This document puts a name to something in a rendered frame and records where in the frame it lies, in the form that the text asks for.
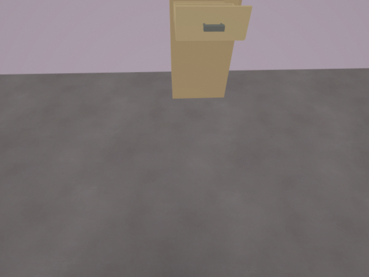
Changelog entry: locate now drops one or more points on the handle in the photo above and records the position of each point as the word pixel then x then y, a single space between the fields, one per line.
pixel 214 27

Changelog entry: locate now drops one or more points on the drawer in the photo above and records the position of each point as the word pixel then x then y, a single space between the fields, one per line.
pixel 189 19

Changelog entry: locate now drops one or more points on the cabinet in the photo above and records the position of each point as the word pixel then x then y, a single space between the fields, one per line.
pixel 199 69

